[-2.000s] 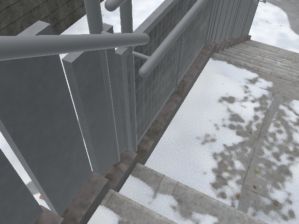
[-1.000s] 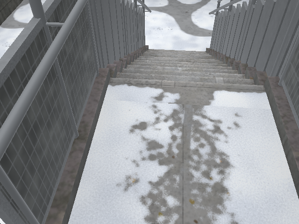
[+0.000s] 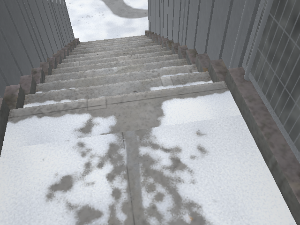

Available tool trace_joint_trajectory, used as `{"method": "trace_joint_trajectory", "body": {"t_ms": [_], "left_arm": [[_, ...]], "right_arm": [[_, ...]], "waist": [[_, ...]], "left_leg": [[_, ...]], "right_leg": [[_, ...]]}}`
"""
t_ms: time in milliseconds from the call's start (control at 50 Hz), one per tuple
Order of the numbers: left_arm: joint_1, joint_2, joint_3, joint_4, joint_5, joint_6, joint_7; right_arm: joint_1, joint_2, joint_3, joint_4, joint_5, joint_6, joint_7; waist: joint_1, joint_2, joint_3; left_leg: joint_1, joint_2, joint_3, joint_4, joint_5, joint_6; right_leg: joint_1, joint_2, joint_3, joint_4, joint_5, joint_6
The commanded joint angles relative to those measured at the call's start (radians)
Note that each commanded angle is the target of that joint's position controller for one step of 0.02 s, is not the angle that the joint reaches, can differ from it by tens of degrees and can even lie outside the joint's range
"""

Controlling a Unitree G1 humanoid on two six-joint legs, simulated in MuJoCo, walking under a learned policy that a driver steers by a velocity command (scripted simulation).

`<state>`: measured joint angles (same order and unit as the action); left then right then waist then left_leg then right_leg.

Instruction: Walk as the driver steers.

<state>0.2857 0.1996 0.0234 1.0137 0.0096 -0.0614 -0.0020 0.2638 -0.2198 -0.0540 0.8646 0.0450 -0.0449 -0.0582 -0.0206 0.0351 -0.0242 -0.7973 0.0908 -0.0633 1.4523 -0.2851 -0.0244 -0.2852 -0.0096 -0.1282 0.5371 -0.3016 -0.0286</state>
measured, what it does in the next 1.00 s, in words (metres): walks ahead: left foot, then right foot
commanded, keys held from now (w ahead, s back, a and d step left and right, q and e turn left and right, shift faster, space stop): w+q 0.18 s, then no key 0.82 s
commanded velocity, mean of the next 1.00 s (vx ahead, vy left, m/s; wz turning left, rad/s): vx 0.21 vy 0.00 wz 0.19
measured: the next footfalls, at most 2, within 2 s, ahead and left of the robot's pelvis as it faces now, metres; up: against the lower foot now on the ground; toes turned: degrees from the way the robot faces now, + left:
left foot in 0.24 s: +0.32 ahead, +0.17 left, +0.00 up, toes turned +11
right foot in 0.66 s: +0.44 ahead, -0.04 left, +0.00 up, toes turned +13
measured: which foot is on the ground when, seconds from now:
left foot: up 0.00-0.22, down 0.24-1.00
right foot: down 0.00-0.26, up 0.28-0.64, down 0.66-1.00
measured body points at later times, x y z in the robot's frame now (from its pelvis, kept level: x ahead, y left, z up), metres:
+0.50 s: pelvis +0.25 +0.08 +0.01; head +0.30 +0.10 +0.45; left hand +0.33 +0.37 -0.12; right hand +0.42 -0.14 -0.12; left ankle +0.28 +0.16 -0.73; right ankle +0.35 -0.08 -0.67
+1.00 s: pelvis +0.34 +0.06 +0.00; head +0.36 +0.06 +0.45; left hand +0.40 +0.32 -0.13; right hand +0.48 -0.17 -0.14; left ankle +0.28 +0.16 -0.73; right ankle +0.40 -0.05 -0.73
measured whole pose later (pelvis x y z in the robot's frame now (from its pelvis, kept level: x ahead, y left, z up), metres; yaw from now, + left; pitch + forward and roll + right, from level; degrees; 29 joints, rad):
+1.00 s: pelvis +0.34 +0.06 +0.00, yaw +13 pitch +0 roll +0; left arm 0.08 0.19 0.06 1.01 0.00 -0.01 0.03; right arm 0.17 -0.20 -0.07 0.97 0.00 0.00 -0.03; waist -0.01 0.00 0.04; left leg -0.18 -0.02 -0.02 0.50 -0.32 0.01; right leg -0.30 0.00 0.00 0.52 -0.22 -0.01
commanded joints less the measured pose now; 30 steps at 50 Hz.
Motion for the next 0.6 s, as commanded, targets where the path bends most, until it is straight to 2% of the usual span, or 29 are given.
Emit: {"method": "trace_joint_trajectory", "body": {"t_ms": [20,40,60,80,120,160,180,200,220,240,260,280,300,320,340,360,380,420,440,480,540,600], "left_arm": [[-0.098,0.133,0.029,-0.077,0.008,-0.032,0.036],[-0.094,0.140,0.034,-0.076,0.002,-0.030,0.046],[-0.096,0.152,0.041,-0.079,-0.004,-0.031,0.053],[-0.062,0.165,0.048,-0.071,-0.013,-0.030,0.058],[-0.010,0.182,0.060,-0.054,-0.026,-0.017,0.052],[0.030,0.192,0.072,-0.041,-0.034,-0.004,0.048],[0.022,0.201,0.076,-0.043,-0.034,0.001,0.046],[0.016,0.214,0.080,-0.047,-0.031,0.007,0.045],[0.015,0.225,0.081,-0.044,-0.031,0.013,0.046],[0.025,0.220,0.078,-0.050,-0.029,0.015,0.045],[0.056,0.166,0.060,-0.088,0.009,0.000,0.039],[0.143,0.097,0.028,-0.087,-0.004,-0.035,0.007],[0.058,0.180,0.052,-0.080,-0.039,-0.056,-0.006],[-0.037,0.170,0.053,-0.117,-0.059,-0.050,0.001],[-0.085,0.155,0.052,-0.128,-0.044,-0.038,0.020],[-0.085,0.166,0.062,-0.119,-0.024,-0.021,0.038],[-0.068,0.161,0.066,-0.118,-0.016,-0.001,0.048],[-0.027,0.118,0.063,-0.109,-0.010,0.022,0.052],[-0.029,0.099,0.060,-0.107,-0.009,0.025,0.051],[-0.072,0.074,0.049,-0.116,-0.007,0.025,0.047],[-0.146,0.093,0.050,-0.124,-0.013,0.034,0.041],[-0.186,0.109,0.056,-0.126,-0.013,0.043,0.038]], "right_arm": [[0.006,-0.016,-0.015,-0.092,-0.023,-0.001,0.021],[-0.037,-0.007,-0.010,-0.109,-0.028,-0.005,0.036],[-0.083,0.002,-0.007,-0.124,-0.025,-0.009,0.047],[-0.137,0.003,-0.005,-0.140,-0.025,-0.008,0.056],[-0.201,0.008,-0.002,-0.167,-0.019,0.000,0.073],[-0.273,-0.013,-0.007,-0.204,-0.023,0.006,0.087],[-0.287,-0.028,-0.013,-0.215,-0.023,0.005,0.094],[-0.274,-0.043,-0.020,-0.218,-0.031,0.001,0.099],[-0.192,-0.064,-0.033,-0.202,-0.039,-0.005,0.103],[-0.030,-0.123,-0.062,-0.151,-0.042,-0.008,0.101],[0.107,-0.254,-0.097,-0.121,-0.045,-0.007,0.083],[0.148,-0.286,-0.086,-0.113,-0.040,-0.007,0.083],[0.190,-0.231,-0.070,-0.117,-0.054,0.002,0.076],[0.079,-0.200,-0.062,-0.124,-0.051,0.000,0.071],[-0.034,-0.162,-0.050,-0.139,-0.037,-0.007,0.070],[-0.101,-0.120,-0.040,-0.150,-0.040,-0.015,0.069],[-0.129,-0.107,-0.038,-0.151,-0.050,-0.020,0.071],[-0.149,-0.110,-0.039,-0.144,-0.063,-0.029,0.072],[-0.150,-0.111,-0.040,-0.139,-0.065,-0.029,0.067],[-0.153,-0.106,-0.037,-0.125,-0.057,-0.020,0.049],[-0.131,-0.112,-0.037,-0.098,-0.052,-0.007,0.037],[-0.121,-0.092,-0.028,-0.062,-0.054,-0.004,0.037]], "waist": [[-0.048,-0.129,0.053],[-0.041,-0.125,0.037],[-0.022,-0.120,0.028],[0.002,-0.098,0.024],[0.028,-0.081,0.035],[0.051,-0.062,0.066],[0.046,-0.071,0.072],[0.033,-0.093,0.062],[-0.024,-0.093,0.008],[-0.097,-0.060,-0.076],[-0.110,0.134,-0.202],[-0.061,0.286,-0.427],[-0.119,0.118,-0.463],[-0.089,0.099,-0.323],[-0.039,0.001,-0.185],[-0.001,-0.006,-0.143],[0.033,-0.002,-0.132],[0.075,0.000,-0.146],[0.083,0.008,-0.147],[0.079,0.020,-0.151],[0.051,0.043,-0.150],[0.043,0.064,-0.108]], "left_leg": [[0.044,0.063,-0.074,-0.339,0.209,0.000],[0.070,0.055,-0.051,-0.444,0.281,0.011],[0.082,0.040,-0.019,-0.555,0.351,0.025],[0.101,0.022,0.015,-0.610,0.374,0.035],[0.090,0.012,0.034,-0.672,0.338,0.068],[0.062,-0.006,0.062,-0.728,0.252,0.104],[0.087,-0.027,0.091,-0.754,0.195,0.126],[0.162,-0.068,0.132,-0.787,0.140,0.143],[0.311,-0.121,0.167,-0.841,0.170,0.162],[0.564,-0.158,0.158,-0.892,0.307,0.187],[0.947,0.051,-0.138,-0.817,0.712,0.279],[1.198,0.306,-0.620,-0.997,0.756,0.474],[1.211,0.280,-0.566,-1.023,0.715,0.426],[1.080,0.244,-0.418,-1.009,0.756,0.375],[0.881,0.189,-0.293,-1.021,0.785,0.331],[0.743,0.158,-0.223,-1.047,0.794,0.305],[0.632,0.141,-0.194,-1.071,0.818,0.295],[0.538,0.122,-0.126,-1.100,0.897,0.293],[0.526,0.113,-0.095,-1.106,0.918,0.293],[0.513,0.093,-0.046,-1.114,0.884,0.277],[0.522,0.087,-0.035,-1.132,0.735,0.252],[0.524,0.093,-0.067,-1.136,0.546,0.238]], "right_leg": [[-0.077,-0.276,0.151,-0.291,0.412,-0.148],[-0.047,-0.257,0.107,-0.288,0.433,-0.142],[-0.016,-0.242,0.073,-0.283,0.430,-0.131],[0.022,-0.251,0.064,-0.294,0.427,-0.128],[0.127,-0.277,0.051,-0.283,0.403,-0.114],[0.225,-0.298,0.029,-0.253,0.418,-0.091],[0.256,-0.298,0.004,-0.219,0.514,-0.079],[0.262,-0.282,-0.018,-0.145,0.715,-0.065],[0.258,-0.258,-0.045,-0.004,0.874,-0.046],[0.179,-0.214,-0.066,0.203,0.888,-0.016],[-0.158,-0.120,-0.091,0.591,0.434,0.050],[-0.398,0.051,0.087,0.936,-0.304,0.093],[-0.459,0.008,0.218,0.963,-0.292,0.071],[-0.514,-0.035,0.202,0.914,-0.227,0.057],[-0.495,-0.079,0.184,0.809,-0.164,0.053],[-0.423,-0.105,0.184,0.729,-0.133,0.048],[-0.327,-0.114,0.190,0.688,-0.112,0.041],[-0.231,-0.096,0.181,0.588,-0.060,0.045],[-0.218,-0.089,0.178,0.515,-0.029,0.050],[-0.176,-0.080,0.174,0.359,0.060,0.060],[-0.112,-0.059,0.170,0.203,0.186,0.068],[-0.067,-0.048,0.175,0.097,0.186,0.058]]}}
